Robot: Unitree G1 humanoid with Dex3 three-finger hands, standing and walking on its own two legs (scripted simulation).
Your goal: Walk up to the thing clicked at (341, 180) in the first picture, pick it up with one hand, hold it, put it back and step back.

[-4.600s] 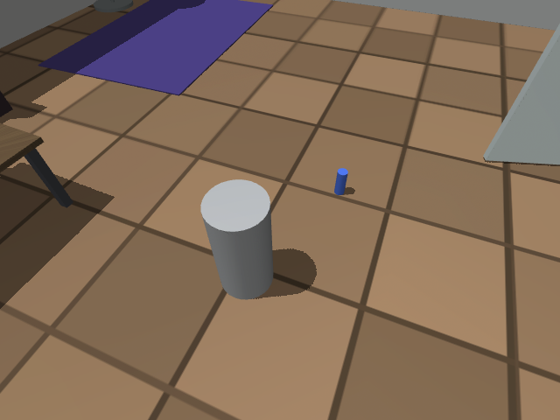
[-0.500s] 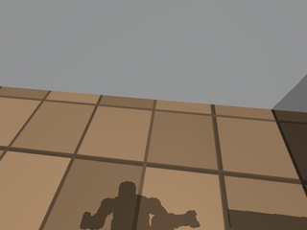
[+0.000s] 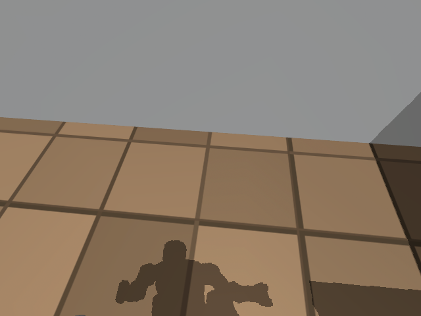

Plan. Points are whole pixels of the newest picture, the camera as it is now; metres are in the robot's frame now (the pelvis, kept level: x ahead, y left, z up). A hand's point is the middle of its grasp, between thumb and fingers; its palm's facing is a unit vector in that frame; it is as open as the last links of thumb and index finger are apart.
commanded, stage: stand
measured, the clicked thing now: out of the picture +0.05 +1.26 -0.71
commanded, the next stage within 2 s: none
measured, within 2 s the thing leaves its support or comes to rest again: neither
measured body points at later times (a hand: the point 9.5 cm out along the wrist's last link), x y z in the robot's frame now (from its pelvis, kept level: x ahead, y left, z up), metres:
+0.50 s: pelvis +0.00 +0.00 +0.00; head +0.01 +0.00 +0.45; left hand +0.06 +0.31 -0.13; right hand +0.10 -0.30 -0.13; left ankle +0.01 +0.14 -0.74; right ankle +0.02 -0.15 -0.74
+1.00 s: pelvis +0.00 +0.00 +0.00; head +0.01 +0.00 +0.45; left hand +0.07 +0.31 -0.13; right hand +0.09 -0.30 -0.13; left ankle +0.01 +0.14 -0.74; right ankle +0.02 -0.15 -0.74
